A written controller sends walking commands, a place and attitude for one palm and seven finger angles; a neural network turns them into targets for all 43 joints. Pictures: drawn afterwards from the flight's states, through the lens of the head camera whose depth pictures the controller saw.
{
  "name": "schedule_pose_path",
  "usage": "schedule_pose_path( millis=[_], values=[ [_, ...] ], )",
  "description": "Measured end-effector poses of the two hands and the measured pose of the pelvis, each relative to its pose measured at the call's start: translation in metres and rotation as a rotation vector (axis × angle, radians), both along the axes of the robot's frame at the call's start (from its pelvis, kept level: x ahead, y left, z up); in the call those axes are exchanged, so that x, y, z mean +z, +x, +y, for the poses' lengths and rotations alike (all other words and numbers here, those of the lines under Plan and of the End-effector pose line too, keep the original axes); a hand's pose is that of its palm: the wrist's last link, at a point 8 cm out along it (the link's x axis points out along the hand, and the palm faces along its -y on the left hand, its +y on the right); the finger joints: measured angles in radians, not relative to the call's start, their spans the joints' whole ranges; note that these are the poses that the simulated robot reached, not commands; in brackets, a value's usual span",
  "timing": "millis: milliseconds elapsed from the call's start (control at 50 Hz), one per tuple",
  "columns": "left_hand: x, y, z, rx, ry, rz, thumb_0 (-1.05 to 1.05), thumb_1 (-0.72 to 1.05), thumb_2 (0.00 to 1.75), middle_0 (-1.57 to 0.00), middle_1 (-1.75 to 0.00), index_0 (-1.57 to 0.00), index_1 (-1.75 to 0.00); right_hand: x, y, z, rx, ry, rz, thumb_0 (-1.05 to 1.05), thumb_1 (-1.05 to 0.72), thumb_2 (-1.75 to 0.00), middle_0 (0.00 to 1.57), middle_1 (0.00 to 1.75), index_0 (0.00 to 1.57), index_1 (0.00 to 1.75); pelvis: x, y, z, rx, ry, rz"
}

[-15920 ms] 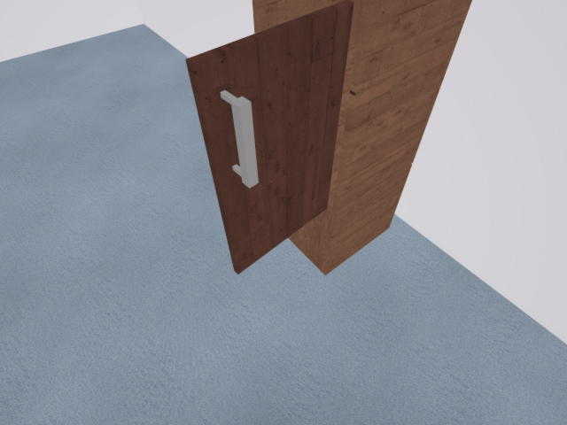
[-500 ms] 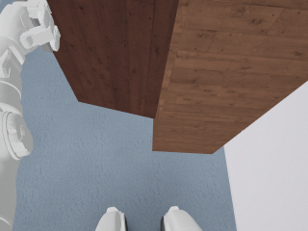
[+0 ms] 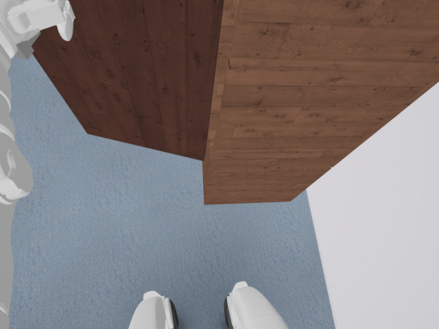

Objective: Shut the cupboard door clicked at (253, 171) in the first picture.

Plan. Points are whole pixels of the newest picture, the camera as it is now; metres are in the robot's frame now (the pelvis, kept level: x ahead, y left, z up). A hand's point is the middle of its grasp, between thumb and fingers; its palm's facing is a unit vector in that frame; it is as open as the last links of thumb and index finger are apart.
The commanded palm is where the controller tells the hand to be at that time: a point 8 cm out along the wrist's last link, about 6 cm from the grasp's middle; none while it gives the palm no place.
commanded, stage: push the door shut along its arc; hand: left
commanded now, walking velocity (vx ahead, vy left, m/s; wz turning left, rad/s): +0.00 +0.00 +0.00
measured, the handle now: out of the picture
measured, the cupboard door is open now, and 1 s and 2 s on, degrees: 74 63 63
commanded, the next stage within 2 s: pull the fist back off the door in 0.34 s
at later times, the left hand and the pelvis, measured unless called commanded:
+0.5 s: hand (70, 6) +0.58 +0.13 +0.17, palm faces -0.29 -0.95 +0.07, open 3.2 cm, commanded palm +0.62 +0.14 +0.16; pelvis +0.00 +0.00 -0.01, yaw +1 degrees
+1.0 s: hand (89, 6) +0.59 +0.11 +0.16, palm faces +0.00 -1.00 +0.00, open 3.1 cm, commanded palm +0.55 +0.15 +0.16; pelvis +0.02 +0.00 +0.02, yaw +0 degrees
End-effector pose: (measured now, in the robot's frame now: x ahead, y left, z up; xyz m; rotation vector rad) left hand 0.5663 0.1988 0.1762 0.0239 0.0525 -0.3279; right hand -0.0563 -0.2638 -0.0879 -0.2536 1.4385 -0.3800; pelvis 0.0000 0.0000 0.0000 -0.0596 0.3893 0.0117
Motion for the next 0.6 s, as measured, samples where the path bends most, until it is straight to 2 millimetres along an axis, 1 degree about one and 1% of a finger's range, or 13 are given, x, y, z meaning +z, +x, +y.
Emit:
schedule_pose_path(
  millis=[160,320,460,500,540,600],
  values=[
    [0.0,0.004,-0.001,-0.018,-0.003,0.002,0.01,0.86,0.93,-1.3,-1.5,-1.3,-1.5,0.001,0.0,-0.005,0.01,-0.016,0.025,0.0,-0.91,-0.9,0.21,0.3,0.21,0.3,-0.003,0.0,-0.002,0.01,-0.008,0.011],
    [-0.001,0.005,-0.007,-0.033,-0.004,-0.014,0.01,0.92,0.97,-1.3,-1.5,-1.3,-1.5,0.0,0.009,-0.014,0.036,-0.047,0.011,0.0,-0.91,-0.9,0.2,0.3,0.21,0.3,-0.007,-0.002,-0.002,0.019,-0.013,0.018],
    [-0.002,0.003,-0.015,-0.048,-0.005,-0.016,-0.01,1.0,1.01,-1.3,-1.5,-1.3,-1.5,-0.003,0.018,-0.015,0.051,-0.055,-0.016,0.0,-0.91,-0.9,0.2,0.3,0.21,0.3,-0.008,-0.004,-0.001,0.022,-0.012,0.02],
    [-0.005,0.005,-0.015,0.029,-0.085,0.002,-0.01,0.96,1.0,-1.3,-1.5,-1.3,-1.5,-0.004,0.02,-0.012,0.065,-0.045,-0.032,0.0,-0.91,-0.9,0.2,0.3,0.21,0.3,-0.008,-0.004,0.0,0.024,-0.019,0.026],
    [-0.008,0.007,-0.016,0.165,-0.133,0.023,-0.01,0.88,0.97,-1.3,-1.5,-1.3,-1.5,-0.004,0.022,-0.006,0.092,-0.016,-0.045,0.0,-0.91,-0.9,0.2,0.3,0.21,0.3,-0.007,-0.005,0.001,0.028,-0.022,0.034],
    [-0.007,0.012,-0.022,0.338,-0.076,0.009,-0.02,0.8,0.93,-1.3,-1.5,-1.3,-1.5,-0.005,0.018,0.005,0.12,0.037,-0.049,0.0,-0.91,-0.9,0.2,0.3,0.2,0.3,-0.008,-0.006,0.001,0.035,-0.021,0.05]
  ],
)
